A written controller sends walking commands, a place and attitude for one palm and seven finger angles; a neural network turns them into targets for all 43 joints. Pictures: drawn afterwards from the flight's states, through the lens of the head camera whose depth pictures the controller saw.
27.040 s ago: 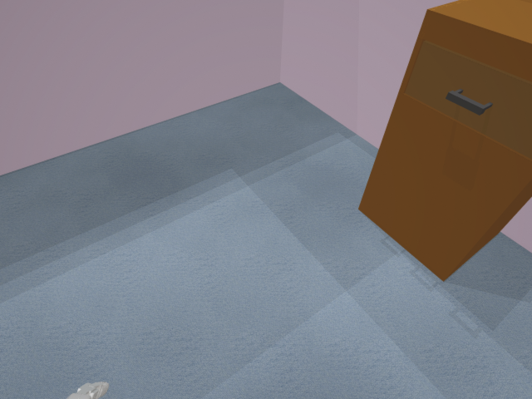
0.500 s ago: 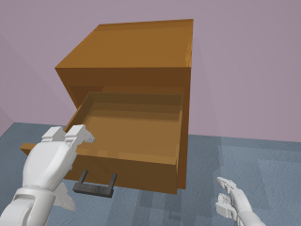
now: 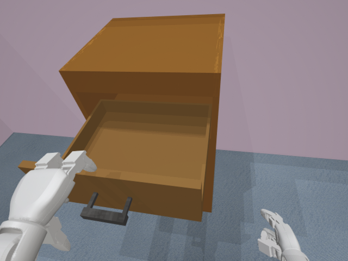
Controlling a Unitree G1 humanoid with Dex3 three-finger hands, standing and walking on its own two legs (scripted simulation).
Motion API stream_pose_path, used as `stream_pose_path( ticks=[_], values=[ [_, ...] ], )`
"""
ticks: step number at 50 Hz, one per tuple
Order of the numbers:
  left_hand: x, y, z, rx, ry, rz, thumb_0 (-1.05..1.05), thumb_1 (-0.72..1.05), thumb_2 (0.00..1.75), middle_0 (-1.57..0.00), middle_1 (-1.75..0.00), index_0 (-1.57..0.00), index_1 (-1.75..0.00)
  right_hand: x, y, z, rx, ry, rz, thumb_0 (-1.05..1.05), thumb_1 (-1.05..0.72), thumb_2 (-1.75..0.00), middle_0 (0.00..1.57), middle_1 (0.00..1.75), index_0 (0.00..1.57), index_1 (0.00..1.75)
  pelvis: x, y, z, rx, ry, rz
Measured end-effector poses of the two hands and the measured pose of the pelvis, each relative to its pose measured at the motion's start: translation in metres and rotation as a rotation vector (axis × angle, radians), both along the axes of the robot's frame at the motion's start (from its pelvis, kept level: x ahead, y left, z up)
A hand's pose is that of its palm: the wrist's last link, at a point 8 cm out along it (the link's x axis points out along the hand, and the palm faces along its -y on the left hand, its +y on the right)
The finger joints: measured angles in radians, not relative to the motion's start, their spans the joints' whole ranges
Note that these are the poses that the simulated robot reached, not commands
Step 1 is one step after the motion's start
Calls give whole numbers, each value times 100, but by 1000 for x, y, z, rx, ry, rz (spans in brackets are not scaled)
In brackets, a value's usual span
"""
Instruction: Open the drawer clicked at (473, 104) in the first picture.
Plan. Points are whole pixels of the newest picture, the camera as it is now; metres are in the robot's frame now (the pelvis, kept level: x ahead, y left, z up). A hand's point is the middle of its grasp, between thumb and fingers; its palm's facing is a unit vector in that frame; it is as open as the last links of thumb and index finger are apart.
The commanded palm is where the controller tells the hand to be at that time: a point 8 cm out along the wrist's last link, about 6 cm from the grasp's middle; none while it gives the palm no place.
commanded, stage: draw the hand back to the body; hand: left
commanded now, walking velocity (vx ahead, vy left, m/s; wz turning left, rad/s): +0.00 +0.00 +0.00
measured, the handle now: (107, 207) +0.23 +0.21 -0.01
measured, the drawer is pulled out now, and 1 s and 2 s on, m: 0.30 0.30 0.30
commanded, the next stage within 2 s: step back with the hand held close in 1.22 s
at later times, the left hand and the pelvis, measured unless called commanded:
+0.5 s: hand (66, 183) +0.20 +0.22 +0.16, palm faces +0.33 -0.88 -0.35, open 13.0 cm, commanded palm +0.15 +0.27 +0.18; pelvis +0.02 +0.01 +0.00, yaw +1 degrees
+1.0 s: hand (50, 189) +0.19 +0.24 +0.16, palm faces +0.43 -0.80 -0.42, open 8.8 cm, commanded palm +0.14 +0.28 +0.18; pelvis +0.01 -0.01 +0.01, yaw +1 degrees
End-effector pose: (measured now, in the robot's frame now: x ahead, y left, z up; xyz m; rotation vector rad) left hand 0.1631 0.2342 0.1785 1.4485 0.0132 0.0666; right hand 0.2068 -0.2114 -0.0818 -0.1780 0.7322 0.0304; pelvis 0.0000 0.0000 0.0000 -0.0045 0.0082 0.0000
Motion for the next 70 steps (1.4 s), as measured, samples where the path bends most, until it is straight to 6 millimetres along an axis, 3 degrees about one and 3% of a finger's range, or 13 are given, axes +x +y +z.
stream_pose_path(
  ticks=[7, 12, 15, 17, 20, 23, 30, 49, 55, 62, 70],
  values=[
    [-3, 3, 4, 13, -16, -39, 0, -49, 30, -32, -121, -32, -120, 4, 6, 2, -16, -3, 1, 1, -91, -90, 20, 29, 20, 30, 4, 8, -1, -6, 13, -3],
    [-6, 16, 9, 34, -44, -13, 0, -49, 30, -32, -121, -32, -120, 9, 15, 3, -7, 3, 2, 1, -91, -90, 20, 29, 20, 30, 7, 14, -1, -9, 21, -5],
    [-5, 26, 1, -495, -128, 53, -1, -48, 31, -32, -120, -32, -119, 9, 22, 7, 16, -61, -35, 1, -91, -90, 20, 29, 20, 30, 7, 18, -1, -5, -10, -1],
    [-5, 28, -9, -751, -188, 102, -1, -46, 32, -31, -118, -32, -118, 5, 27, 10, 18, -97, -54, 1, -91, -90, 20, 29, 20, 30, 9, 18, 0, 0, -24, 1],
    [-3, 26, -15, -956, -266, 113, -1, -41, 34, -31, -115, -31, -114, -2, 32, 15, -4, -116, -51, 1, -91, -90, 20, 29, 20, 30, 14, 17, 1, 5, -36, 6],
    [-2, 23, -8, -1029, -327, 78, -1, -33, 37, -30, -110, -30, -110, -6, 34, 17, -20, -123, -40, 1, -91, -90, 21, 29, 20, 30, 20, 15, 2, 4, -44, 11],
    [4, 34, 11, -982, -382, 54, -1, -12, 46, -29, -96, -28, -96, -5, 28, 14, -22, -111, -38, 1, -90, -90, 21, 30, 20, 30, 22, 13, 5, -1, -52, 16],
    [-18, 41, 5, -941, -362, 201, 0, 53, 74, -24, -54, -24, -54, 3, -2, 13, -33, -100, -70, 1, -91, -90, 20, 29, 20, 30, 15, -4, 8, 5, -57, 26],
    [-18, 32, -1, -968, -353, 211, 1, 73, 83, -22, -41, -22, -41, 0, -7, 13, -30, -104, -68, 1, -91, -90, 21, 29, 20, 30, 13, -10, 8, 6, -63, 27],
    [-21, 22, 4, -954, -348, 181, 1, 85, 88, -22, -34, -21, -33, -4, -13, 11, -23, -104, -77, 1, -90, -90, 21, 29, 20, 30, 12, -16, 8, 8, -69, 26],
    [-20, 27, 11, -910, -365, 170, 1, 88, 90, -21, -31, -21, -31, -11, -19, 6, -20, -74, -81, 1, -91, -90, 20, 29, 20, 30, 6, -19, 7, -2, -49, 43]
  ],
)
